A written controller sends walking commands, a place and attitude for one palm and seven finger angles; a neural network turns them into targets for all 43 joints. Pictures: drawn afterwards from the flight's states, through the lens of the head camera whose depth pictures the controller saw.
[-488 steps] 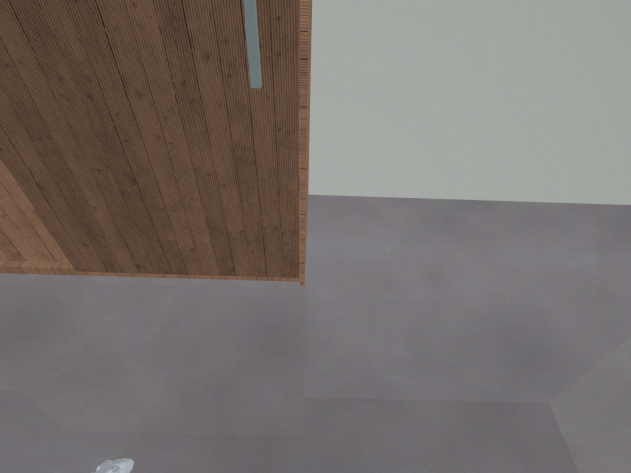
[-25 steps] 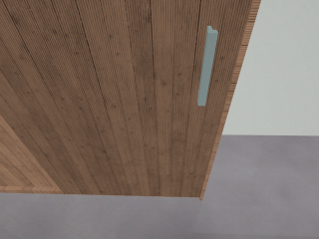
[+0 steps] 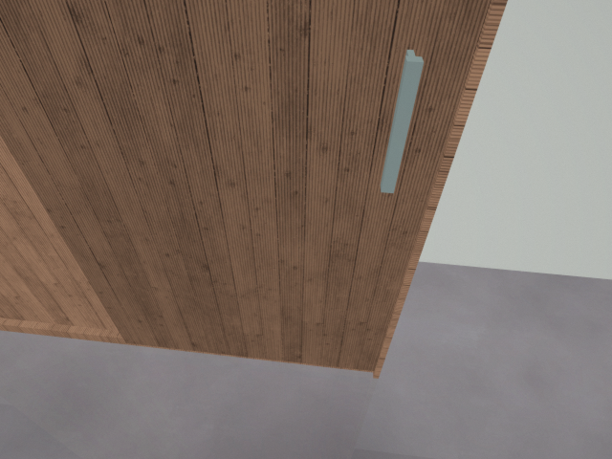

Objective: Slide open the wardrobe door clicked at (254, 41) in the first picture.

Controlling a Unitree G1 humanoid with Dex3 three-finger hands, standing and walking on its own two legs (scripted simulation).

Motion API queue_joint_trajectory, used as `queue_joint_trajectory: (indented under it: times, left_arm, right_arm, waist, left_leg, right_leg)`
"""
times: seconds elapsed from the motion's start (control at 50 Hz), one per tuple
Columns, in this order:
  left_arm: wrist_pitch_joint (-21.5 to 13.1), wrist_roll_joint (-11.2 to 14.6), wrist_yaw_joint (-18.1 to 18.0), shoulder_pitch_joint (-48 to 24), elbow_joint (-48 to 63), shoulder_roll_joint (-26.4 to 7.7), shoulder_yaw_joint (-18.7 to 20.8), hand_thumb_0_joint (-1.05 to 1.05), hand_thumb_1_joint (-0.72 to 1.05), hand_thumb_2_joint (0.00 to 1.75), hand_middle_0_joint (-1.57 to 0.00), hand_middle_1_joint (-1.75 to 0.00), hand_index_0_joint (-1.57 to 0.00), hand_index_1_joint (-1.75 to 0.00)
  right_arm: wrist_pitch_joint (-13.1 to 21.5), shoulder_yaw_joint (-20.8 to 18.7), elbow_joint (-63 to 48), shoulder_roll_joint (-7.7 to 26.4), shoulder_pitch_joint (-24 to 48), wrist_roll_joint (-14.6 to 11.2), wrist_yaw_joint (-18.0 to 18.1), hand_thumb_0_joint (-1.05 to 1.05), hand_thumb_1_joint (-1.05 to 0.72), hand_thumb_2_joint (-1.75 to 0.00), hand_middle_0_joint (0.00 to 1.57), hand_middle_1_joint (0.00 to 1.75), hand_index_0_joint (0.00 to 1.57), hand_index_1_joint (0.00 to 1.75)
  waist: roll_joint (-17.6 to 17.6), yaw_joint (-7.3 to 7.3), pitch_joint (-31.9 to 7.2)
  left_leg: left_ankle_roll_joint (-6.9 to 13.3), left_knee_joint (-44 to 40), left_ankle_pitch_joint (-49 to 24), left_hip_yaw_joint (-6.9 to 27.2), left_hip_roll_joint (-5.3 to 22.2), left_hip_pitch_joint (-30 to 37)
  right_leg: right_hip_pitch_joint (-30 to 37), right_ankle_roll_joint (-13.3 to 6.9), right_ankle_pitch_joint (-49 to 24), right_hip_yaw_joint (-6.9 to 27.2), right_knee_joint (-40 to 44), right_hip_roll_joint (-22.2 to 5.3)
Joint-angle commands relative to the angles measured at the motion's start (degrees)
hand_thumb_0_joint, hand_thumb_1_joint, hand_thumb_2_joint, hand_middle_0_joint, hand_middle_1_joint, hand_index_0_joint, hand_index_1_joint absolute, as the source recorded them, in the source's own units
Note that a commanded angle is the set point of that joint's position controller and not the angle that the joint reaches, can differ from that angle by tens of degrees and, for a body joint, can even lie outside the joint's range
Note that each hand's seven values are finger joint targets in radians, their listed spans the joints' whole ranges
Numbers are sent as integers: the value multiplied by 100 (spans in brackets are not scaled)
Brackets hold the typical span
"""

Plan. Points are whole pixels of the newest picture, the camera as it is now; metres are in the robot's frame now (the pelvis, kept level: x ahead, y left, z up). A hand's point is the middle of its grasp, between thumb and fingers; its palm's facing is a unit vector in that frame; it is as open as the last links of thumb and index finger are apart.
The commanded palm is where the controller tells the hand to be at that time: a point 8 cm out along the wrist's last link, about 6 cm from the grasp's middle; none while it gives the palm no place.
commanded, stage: come to a stop and stand still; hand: right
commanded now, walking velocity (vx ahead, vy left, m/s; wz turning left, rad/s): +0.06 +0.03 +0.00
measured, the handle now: (397, 126) +0.58 -0.11 +0.19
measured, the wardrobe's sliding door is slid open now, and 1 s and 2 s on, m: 0.00 0.00 0.00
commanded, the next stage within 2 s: look again from close up in 0.10 s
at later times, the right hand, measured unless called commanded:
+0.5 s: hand out of the picture -0.02 -0.14 -0.18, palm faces +0.07 +0.99 -0.11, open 7.3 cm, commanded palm none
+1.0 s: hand out of the picture -0.05 -0.17 -0.17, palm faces +0.06 +0.99 -0.15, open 7.4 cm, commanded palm none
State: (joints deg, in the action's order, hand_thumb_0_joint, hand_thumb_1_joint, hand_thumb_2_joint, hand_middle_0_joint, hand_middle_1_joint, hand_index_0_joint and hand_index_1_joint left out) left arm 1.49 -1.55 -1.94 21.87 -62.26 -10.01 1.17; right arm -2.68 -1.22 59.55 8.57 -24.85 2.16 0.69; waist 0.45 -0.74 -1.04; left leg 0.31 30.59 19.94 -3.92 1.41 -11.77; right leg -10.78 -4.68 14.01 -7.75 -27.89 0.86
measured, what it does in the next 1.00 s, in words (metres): stands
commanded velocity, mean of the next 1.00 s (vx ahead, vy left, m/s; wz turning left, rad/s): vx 0.00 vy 0.00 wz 0.00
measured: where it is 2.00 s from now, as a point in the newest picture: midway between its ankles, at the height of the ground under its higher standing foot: outside the picture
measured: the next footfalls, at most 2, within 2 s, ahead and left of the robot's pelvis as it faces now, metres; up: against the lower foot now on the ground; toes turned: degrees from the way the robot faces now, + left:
none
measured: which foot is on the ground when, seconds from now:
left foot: down 0.00-1.00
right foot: down 0.00-1.00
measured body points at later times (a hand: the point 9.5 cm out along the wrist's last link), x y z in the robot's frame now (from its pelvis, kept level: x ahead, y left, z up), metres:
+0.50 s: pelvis +0.01 -0.01 +0.00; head -0.01 -0.02 +0.45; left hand -0.02 +0.18 -0.16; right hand -0.02 -0.19 -0.16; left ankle +0.02 +0.12 -0.74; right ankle +0.02 -0.07 -0.74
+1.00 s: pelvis -0.01 -0.02 +0.00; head -0.02 -0.03 +0.45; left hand -0.03 +0.19 -0.16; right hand -0.06 -0.22 -0.16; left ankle +0.02 +0.12 -0.74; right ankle +0.02 -0.07 -0.74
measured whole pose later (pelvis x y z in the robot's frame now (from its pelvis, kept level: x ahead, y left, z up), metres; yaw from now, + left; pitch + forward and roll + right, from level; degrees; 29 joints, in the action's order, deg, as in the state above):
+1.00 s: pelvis -0.01 -0.02 +0.00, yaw +0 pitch -3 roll +0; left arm 0.0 -0.7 -1.5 19.6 -64.0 -7.2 0.6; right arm 0.2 -0.1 62.5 5.6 -23.1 1.7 2.9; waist -0.1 -0.1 1.2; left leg -2.0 24.7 10.2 -3.3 3.5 -11.4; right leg -10.5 -5.6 10.8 -8.0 -23.4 2.9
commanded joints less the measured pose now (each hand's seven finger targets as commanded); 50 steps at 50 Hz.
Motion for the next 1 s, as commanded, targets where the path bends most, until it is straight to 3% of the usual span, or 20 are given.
queue_joint_trajectory:
  times: [0.0,0.04,0.06,0.08,0.1,0.14,0.18,0.22,0.3,0.34,0.44,0.7,0.82,0.98]
  left_arm:
    - [-144,50,-56,-56,280,-569,127,0,90,90,-20,-30,-20,-30]
    - [-144,73,-7,-42,288,-211,18,0,90,90,-20,-30,-20,-30]
    - [-121,77,11,32,253,-105,2,0,90,90,-20,-30,-20,-30]
    - [-87,72,20,130,196,-80,5,0,90,90,-20,-30,-20,-30]
    - [-70,72,25,319,111,-2,-13,0,90,90,-20,-30,-20,-30]
    - [-121,74,26,652,-80,172,-68,0,90,90,-20,-30,-20,-30]
    - [-208,73,-8,691,-151,88,-81,0,90,90,-20,-30,-20,-30]
    - [-255,94,-17,470,-117,-25,-52,0,90,90,-20,-30,-20,-30]
    - [-338,120,-53,427,-129,-21,-50,0,90,90,-20,-30,-20,-30]
    - [-344,129,-53,452,-144,-15,-36,0,90,90,-20,-30,-20,-30]
    - [-326,121,-45,430,-150,18,-12,0,90,90,-20,-30,-20,-30]
    - [-266,103,4,221,-56,-143,34,0,90,90,-20,-30,-20,-30]
    - [-258,109,15,180,-32,-218,43,0,90,90,-20,-30,-20,-30]
    - [-209,98,43,119,-1,-278,66,0,90,90,-20,-30,-20,-30]
  right_arm:
    - [178,-71,-173,218,-488,-42,65,0,-90,-90,20,30,20,30]
    - [267,-94,-114,452,-560,-86,148,0,-90,-90,20,30,20,30]
    - [297,-106,-107,540,-479,-131,190,0,-90,-90,20,30,20,30]
    - [306,-92,-138,523,-248,-155,215,0,-90,-90,20,30,20,30]
    - [313,-88,-197,497,-32,-157,226,0,-90,-90,20,30,20,30]
    - [354,-39,-145,346,35,-161,225,0,-90,-90,20,30,20,30]
    - [372,9,-55,188,-95,-168,202,0,-90,-90,20,30,20,30]
    - [351,36,46,113,-296,-133,211,0,-90,-90,20,30,20,30]
    - [382,80,204,-4,-424,-127,233,0,-90,-90,20,30,20,30]
    - [388,80,195,-20,-403,-125,255,0,-90,-90,20,30,20,30]
    - [389,62,147,-46,-313,-115,277,0,-90,-90,20,30,20,30]
    - [355,52,122,-16,-320,-78,264,0,-90,-90,20,30,20,30]
    - [356,49,147,45,-318,-70,258,0,-90,-90,20,30,20,30]
    - [352,45,176,72,-337,-56,246,0,-90,-90,20,30,20,30]
  waist:
    - [-54,193,1041]
    - [-992,184,1130]
    - [-1277,108,1013]
    - [-1108,3,1021]
    - [-887,-129,1025]
    - [-370,-235,937]
    - [224,-108,966]
    - [561,52,957]
    - [205,121,786]
    - [-51,106,709]
    - [-57,71,676]
    - [62,69,914]
    - [-39,83,811]
    - [-70,72,951]
  left_leg:
    - [166,-927,119,445,296,442]
    - [540,-1737,1260,1526,985,148]
    - [712,-2234,1912,1918,1365,-291]
    - [790,-2423,2097,1933,1443,-851]
    - [765,-2342,1919,1726,1338,-1172]
    - [563,-1838,1026,1117,957,-1261]
    - [309,-1227,95,691,500,-831]
    - [189,-1073,-399,481,386,-265]
    - [116,-877,-1314,366,419,214]
    - [102,-894,-1389,374,447,213]
    - [84,-880,-1321,367,449,127]
    - [37,-832,-953,361,433,-42]
    - [26,-841,-958,353,454,26]
    - [22,-888,-666,398,429,-127]
  right_leg:
    - [-1503,20,2017,1304,1138,-1036]
    - [-1630,258,1286,491,-1,-358]
    - [-1221,299,929,337,-550,-347]
    - [-804,319,816,427,-849,-400]
    - [-514,325,665,469,-831,-431]
    - [-37,311,147,515,-150,-471]
    - [-273,276,107,821,532,-661]
    - [-763,236,542,1065,945,-814]
    - [-699,204,-212,1028,997,-848]
    - [-567,210,-482,970,895,-818]
    - [-440,197,-496,962,931,-822]
    - [-651,206,678,1206,1492,-874]
    - [-598,202,718,1264,1552,-890]
    - [-761,209,1153,1275,1607,-850]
